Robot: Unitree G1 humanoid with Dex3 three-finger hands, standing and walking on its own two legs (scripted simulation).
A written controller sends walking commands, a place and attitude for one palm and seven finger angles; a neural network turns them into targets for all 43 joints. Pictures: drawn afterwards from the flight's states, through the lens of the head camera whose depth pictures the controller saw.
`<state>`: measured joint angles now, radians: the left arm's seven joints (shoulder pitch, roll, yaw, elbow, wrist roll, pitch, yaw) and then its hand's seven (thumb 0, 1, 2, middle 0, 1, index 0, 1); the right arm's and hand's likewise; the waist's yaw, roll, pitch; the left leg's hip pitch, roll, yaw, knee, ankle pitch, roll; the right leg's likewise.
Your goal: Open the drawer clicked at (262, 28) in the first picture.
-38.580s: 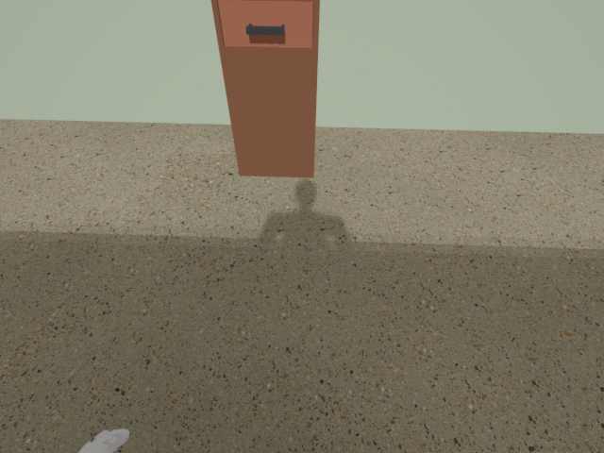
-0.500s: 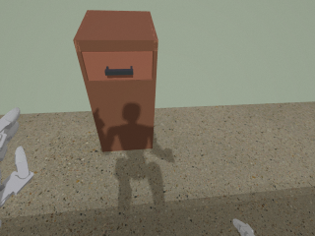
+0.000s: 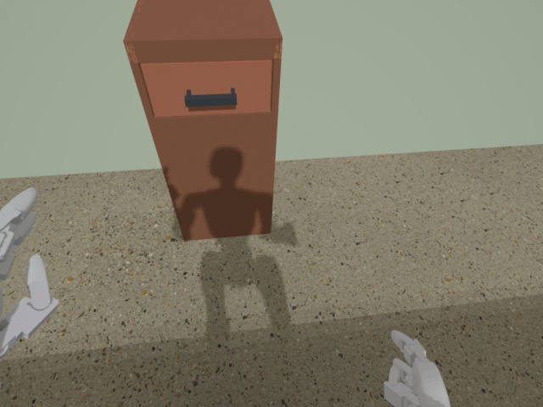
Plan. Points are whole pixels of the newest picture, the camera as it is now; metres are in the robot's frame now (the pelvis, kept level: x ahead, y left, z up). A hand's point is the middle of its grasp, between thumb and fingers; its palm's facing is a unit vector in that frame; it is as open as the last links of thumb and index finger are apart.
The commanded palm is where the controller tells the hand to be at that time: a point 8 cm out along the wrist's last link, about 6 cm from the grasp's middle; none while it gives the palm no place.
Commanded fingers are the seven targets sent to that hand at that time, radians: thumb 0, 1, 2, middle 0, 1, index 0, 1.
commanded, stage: stop stepping back and stand still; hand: left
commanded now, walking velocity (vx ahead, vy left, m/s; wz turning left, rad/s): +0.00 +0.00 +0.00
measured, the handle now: (211, 96) +0.86 +0.21 -0.03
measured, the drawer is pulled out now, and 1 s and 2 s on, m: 0.00 0.00 0.00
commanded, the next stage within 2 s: let the arm hang, fingers relaxed in 0.44 s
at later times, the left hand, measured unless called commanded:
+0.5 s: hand (19, 333) +0.16 +0.26 +0.15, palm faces +0.35 -0.83 -0.43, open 7.4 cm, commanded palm +0.10 +0.30 +0.18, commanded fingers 0.00 0.90 0.90 -0.20 -0.30 -0.20 -0.30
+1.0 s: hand out of the picture -0.06 +0.22 -0.17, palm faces -0.03 -0.98 -0.21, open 7.4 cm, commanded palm none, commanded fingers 0.00 0.90 0.90 -0.20 -0.30 -0.20 -0.30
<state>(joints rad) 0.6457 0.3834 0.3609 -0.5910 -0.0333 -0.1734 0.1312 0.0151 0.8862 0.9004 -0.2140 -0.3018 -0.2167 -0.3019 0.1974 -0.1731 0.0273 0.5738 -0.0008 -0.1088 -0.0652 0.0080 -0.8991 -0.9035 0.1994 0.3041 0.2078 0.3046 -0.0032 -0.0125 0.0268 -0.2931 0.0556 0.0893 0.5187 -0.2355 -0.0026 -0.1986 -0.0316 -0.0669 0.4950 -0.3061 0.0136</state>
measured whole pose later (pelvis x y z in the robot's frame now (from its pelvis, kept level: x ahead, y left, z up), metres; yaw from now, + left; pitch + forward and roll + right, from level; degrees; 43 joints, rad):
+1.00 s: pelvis -0.05 +0.01 +0.00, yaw +2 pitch -1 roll -1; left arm 0.31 0.26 -0.01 1.00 0.02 0.02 -0.02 0.01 0.90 0.90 -0.21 -0.30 -0.21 -0.30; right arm 0.25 -0.33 -0.03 1.02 -0.02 0.03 0.01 0.01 -0.90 -0.90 0.20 0.30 0.21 0.30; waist 0.00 -0.02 0.10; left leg -0.31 0.03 0.07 0.46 -0.13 0.02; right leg -0.22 -0.05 -0.09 0.47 -0.23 0.01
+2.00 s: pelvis -0.01 -0.01 +0.01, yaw +1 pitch -1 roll +0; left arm 0.11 0.33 0.01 1.13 0.01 -0.02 0.00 0.01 0.90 0.90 -0.21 -0.30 -0.21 -0.30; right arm 0.10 -0.33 -0.01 1.12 -0.02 0.00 0.00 0.00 -0.90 -0.90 0.20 0.30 0.21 0.30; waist -0.01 0.01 0.09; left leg -0.16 0.04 0.07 0.30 -0.11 -0.01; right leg -0.06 -0.03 -0.09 0.29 -0.20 0.01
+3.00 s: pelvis +0.01 -0.01 +0.00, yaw +6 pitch -2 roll +0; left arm 0.24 0.22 0.02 1.14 0.01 0.02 0.01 0.01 0.90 0.90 -0.20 -0.30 -0.21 -0.30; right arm 0.18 -0.18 -0.01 1.11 -0.04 0.04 0.00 0.00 -0.92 -0.90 0.20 0.30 0.21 0.30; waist -0.01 0.00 0.08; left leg -0.25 0.02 -0.01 0.52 -0.24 -0.01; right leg -0.10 -0.05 -0.17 0.48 -0.35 0.00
